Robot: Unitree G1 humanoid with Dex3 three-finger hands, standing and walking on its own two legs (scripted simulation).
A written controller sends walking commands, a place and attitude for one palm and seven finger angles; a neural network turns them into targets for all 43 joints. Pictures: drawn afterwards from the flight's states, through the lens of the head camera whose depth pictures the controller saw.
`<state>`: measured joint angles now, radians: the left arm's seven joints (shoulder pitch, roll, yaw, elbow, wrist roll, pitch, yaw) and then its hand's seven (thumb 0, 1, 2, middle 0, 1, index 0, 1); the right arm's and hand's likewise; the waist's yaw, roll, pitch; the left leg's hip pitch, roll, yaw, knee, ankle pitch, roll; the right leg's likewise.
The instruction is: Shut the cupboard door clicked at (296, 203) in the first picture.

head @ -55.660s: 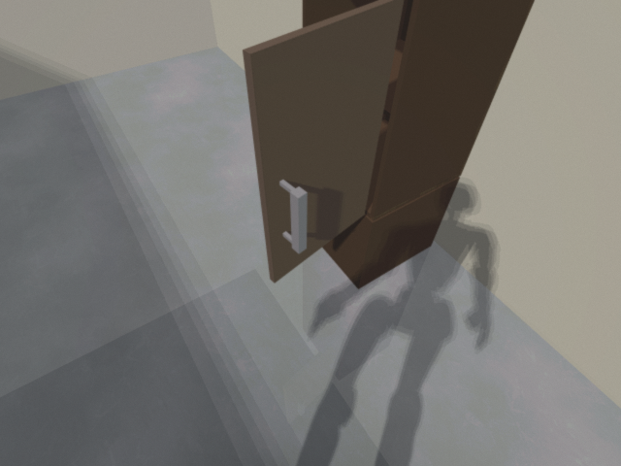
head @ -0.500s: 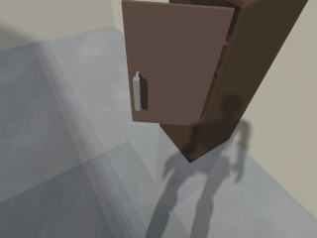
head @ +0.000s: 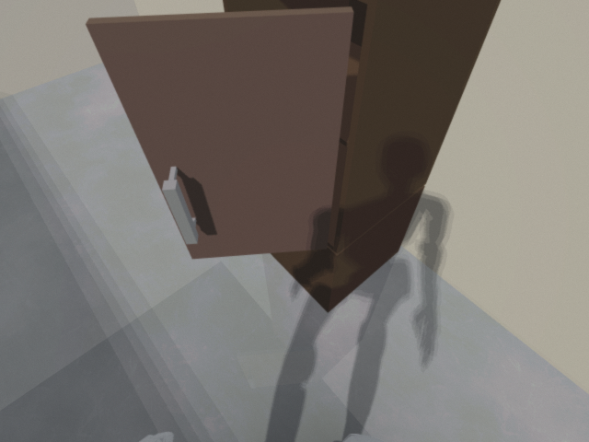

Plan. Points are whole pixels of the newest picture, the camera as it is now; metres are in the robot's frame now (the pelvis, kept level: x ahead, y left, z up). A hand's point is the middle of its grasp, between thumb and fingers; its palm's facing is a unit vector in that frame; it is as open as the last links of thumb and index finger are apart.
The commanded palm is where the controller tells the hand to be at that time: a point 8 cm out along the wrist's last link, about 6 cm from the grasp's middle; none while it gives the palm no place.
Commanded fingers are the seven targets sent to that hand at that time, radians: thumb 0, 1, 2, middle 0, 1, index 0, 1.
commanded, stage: take the last steps up to it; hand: left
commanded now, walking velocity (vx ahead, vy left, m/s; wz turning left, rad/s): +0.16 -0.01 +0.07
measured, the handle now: (183, 206) +0.55 +0.24 -0.09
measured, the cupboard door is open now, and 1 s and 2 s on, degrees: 54 54 54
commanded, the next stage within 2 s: come to a stop and stand still in 0.06 s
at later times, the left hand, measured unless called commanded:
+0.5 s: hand out of the picture +0.10 +0.17 -0.17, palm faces +0.08 -0.98 -0.17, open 7.3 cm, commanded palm none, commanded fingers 0.00 0.90 0.90 -0.20 -0.30 -0.20 -0.30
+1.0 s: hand out of the picture +0.12 +0.19 -0.16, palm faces +0.00 -0.98 -0.20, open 7.3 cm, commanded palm none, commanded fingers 0.00 0.90 0.90 -0.20 -0.30 -0.20 -0.30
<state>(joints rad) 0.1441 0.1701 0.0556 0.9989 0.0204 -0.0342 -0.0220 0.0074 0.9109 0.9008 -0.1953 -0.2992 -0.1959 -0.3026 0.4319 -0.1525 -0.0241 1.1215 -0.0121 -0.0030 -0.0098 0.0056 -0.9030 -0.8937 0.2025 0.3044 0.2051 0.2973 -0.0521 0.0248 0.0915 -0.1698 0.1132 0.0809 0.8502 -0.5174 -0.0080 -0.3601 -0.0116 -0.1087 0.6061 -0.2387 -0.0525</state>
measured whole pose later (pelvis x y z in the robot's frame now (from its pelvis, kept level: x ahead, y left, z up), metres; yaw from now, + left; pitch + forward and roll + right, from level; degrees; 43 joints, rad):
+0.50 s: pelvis +0.10 +0.00 +0.01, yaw +1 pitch +1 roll +0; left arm 0.25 0.15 0.02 1.05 0.01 0.02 0.04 0.01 0.92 0.90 -0.20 -0.30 -0.20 -0.30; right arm 0.11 -0.15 -0.01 0.99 -0.01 0.01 -0.03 0.00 -0.91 -0.89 0.20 0.30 0.20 0.30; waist 0.03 -0.03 0.09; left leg -0.31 0.02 0.11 0.50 -0.20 0.04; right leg -0.17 -0.01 -0.11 0.50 -0.33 -0.02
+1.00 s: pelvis +0.06 +0.02 +0.01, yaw +0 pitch -1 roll -1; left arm 0.20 0.17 0.00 1.02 0.01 -0.02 0.05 0.00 0.93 0.90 -0.20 -0.30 -0.20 -0.30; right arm 0.22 -0.17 0.00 1.05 -0.01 0.00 -0.02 0.01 -0.90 -0.89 0.20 0.30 0.20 0.30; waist -0.01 -0.01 0.07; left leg -0.24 0.02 0.06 0.53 -0.27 0.03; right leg -0.19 -0.01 -0.08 0.48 -0.26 -0.01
